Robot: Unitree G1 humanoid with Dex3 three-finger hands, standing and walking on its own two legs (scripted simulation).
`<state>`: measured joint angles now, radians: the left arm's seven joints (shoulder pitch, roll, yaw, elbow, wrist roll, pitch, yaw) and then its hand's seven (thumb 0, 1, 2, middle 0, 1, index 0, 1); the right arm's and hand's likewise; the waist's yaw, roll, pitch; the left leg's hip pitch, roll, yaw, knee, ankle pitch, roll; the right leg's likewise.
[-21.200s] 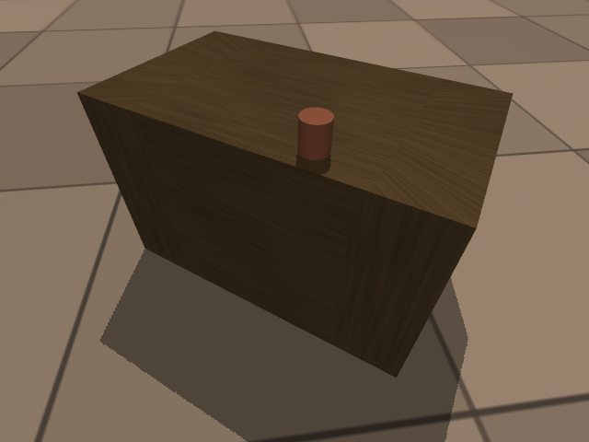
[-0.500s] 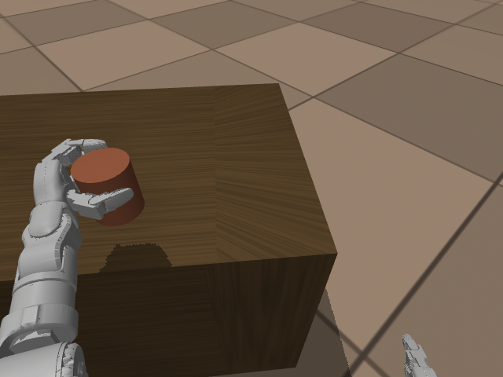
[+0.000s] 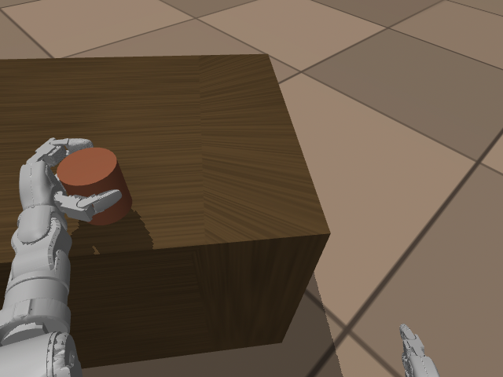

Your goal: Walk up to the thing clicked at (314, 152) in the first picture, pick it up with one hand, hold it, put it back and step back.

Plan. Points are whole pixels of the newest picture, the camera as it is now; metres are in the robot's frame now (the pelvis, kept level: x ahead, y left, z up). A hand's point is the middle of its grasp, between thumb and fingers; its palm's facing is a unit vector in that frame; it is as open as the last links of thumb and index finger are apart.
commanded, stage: lower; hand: left
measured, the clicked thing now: (98, 187) +0.44 +0.23 +0.09
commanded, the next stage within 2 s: loosen in 0.56 s
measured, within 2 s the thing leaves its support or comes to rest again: rests again in 0.40 s
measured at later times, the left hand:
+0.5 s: hand (92, 190) +0.44 +0.25 +0.07, palm faces +0.27 -0.96 +0.00, open 11.6 cm
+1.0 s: hand (94, 193) +0.44 +0.24 +0.07, palm faces +0.27 -0.96 +0.01, open 12.2 cm
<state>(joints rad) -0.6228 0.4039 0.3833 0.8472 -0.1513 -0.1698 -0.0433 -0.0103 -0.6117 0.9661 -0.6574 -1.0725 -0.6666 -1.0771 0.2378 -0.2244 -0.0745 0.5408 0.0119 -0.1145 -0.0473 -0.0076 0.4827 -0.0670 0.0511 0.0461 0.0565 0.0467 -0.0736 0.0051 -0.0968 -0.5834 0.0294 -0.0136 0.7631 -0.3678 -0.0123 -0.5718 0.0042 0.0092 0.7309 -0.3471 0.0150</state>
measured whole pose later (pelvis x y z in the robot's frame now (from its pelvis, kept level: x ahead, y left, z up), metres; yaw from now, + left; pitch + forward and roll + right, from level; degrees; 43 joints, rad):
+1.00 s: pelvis +0.00 +0.01 -0.02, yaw +0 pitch +15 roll -2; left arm -0.62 0.40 0.40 0.86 -0.14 -0.26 -0.05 -0.01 -0.55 0.60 -0.73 -0.76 -0.74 -0.76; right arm 0.35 -0.22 -0.04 0.27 -0.01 -0.01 -0.01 -0.01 0.49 -0.06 0.05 0.05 0.06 0.05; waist -0.09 0.00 -0.13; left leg -0.77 0.03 -0.02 0.94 -0.44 0.00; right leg -0.75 0.01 0.01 0.90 -0.41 0.02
